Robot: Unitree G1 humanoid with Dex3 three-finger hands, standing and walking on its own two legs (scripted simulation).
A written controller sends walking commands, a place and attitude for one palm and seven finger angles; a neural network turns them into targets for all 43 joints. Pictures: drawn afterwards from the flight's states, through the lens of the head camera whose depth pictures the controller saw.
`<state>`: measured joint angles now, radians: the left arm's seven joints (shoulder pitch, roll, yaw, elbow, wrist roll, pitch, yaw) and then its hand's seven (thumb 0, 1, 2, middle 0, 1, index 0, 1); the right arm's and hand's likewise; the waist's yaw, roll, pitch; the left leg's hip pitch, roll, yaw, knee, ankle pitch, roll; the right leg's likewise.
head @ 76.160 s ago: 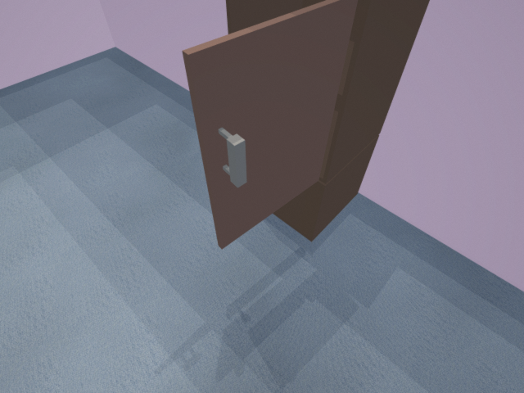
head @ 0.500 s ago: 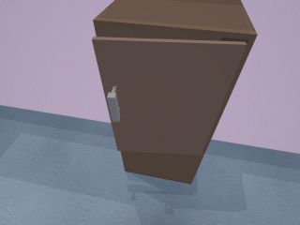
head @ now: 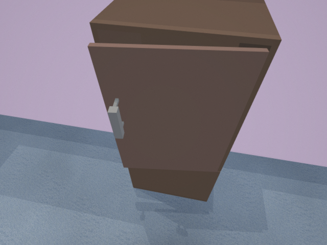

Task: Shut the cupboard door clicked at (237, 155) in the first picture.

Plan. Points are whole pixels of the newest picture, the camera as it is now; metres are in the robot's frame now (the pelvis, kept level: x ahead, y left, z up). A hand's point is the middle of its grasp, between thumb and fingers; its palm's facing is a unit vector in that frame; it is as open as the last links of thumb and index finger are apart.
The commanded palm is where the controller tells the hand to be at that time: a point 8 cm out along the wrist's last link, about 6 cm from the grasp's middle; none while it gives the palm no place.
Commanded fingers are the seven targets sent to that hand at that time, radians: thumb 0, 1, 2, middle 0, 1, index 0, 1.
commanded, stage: come to a stop and stand still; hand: left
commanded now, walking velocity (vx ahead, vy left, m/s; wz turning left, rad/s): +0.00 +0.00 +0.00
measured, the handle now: (118, 118) +0.47 +0.17 +0.02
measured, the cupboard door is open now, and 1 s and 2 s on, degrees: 8 8 8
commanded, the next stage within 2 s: look again from close up in 1.16 s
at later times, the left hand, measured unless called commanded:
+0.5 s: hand out of the picture +0.01 +0.16 -0.17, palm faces +0.03 -0.98 -0.20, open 7.4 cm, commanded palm none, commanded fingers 0.00 0.90 0.90 -0.20 -0.30 -0.20 -0.30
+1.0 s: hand out of the picture +0.04 +0.20 -0.18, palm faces -0.01 -0.98 -0.22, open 7.4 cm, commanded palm none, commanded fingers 0.00 0.90 0.90 -0.20 -0.30 -0.20 -0.30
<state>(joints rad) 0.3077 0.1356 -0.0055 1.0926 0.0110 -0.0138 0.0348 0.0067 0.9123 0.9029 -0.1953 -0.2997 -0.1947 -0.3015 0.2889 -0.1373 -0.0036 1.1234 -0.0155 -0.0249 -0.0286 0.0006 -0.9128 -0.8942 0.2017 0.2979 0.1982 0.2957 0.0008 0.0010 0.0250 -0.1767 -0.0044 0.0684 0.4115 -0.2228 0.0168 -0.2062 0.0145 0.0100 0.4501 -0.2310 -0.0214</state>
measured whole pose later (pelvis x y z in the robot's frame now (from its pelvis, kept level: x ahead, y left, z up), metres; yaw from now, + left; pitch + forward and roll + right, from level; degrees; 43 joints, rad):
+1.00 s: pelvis +0.02 +0.02 +0.00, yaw -1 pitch +0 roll +1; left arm 0.26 0.16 -0.02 1.08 0.01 -0.01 0.04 0.00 0.90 0.90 -0.20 -0.30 -0.19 -0.30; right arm 0.29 -0.16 0.01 1.10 -0.02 -0.03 -0.03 0.00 -0.91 -0.89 0.20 0.30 0.20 0.30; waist 0.00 0.01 0.04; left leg -0.16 -0.03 0.09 0.46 -0.29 0.05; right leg -0.21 -0.01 0.04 0.51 -0.30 0.01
